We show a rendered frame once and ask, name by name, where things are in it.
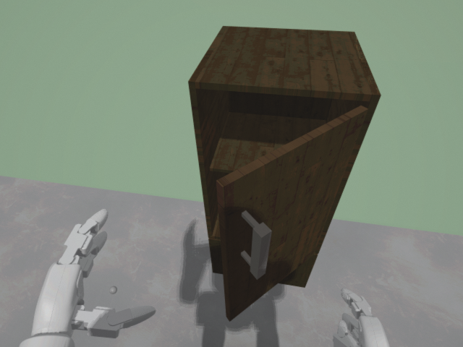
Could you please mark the left robot hand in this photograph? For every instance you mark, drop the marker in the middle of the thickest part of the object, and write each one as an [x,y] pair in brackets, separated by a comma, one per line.
[57,310]

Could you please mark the cupboard door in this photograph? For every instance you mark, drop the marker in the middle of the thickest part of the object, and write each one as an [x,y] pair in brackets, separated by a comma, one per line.
[291,190]

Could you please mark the right robot hand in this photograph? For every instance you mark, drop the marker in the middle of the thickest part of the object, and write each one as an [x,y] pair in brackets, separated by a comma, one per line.
[366,332]

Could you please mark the robot left forearm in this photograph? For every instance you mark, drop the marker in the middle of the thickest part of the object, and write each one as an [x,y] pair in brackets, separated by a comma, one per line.
[48,340]

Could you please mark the handle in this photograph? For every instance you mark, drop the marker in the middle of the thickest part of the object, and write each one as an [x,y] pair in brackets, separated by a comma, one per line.
[261,238]

